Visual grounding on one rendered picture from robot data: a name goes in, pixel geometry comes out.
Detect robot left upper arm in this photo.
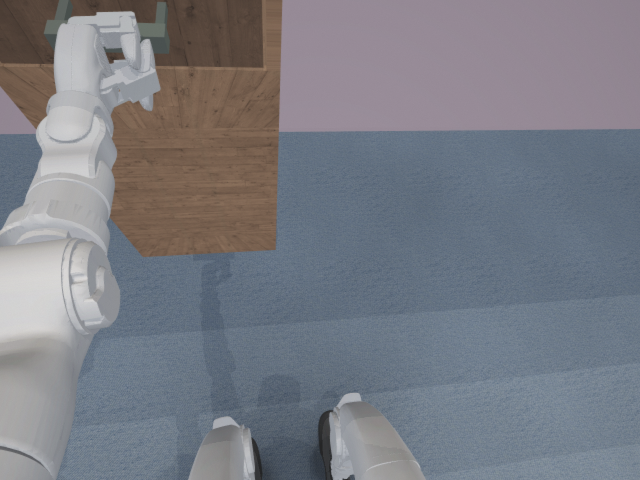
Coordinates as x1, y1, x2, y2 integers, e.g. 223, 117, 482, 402
0, 237, 120, 480

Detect robot left forearm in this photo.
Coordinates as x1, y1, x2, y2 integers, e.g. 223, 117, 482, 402
0, 91, 117, 255

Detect drawer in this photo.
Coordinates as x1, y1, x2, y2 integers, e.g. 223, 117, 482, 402
0, 0, 263, 68

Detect robot thigh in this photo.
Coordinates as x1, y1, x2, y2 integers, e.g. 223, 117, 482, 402
329, 401, 426, 480
188, 425, 255, 480

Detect robot left hand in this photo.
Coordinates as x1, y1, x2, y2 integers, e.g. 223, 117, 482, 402
54, 11, 161, 116

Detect robot right thigh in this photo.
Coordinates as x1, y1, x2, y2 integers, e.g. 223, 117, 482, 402
329, 401, 426, 480

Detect handle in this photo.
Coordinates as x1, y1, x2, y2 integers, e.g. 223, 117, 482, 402
44, 0, 170, 54

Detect cabinet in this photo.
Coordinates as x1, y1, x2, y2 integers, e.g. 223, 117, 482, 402
0, 0, 282, 257

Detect robot left thigh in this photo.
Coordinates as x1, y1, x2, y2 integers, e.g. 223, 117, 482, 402
188, 425, 255, 480

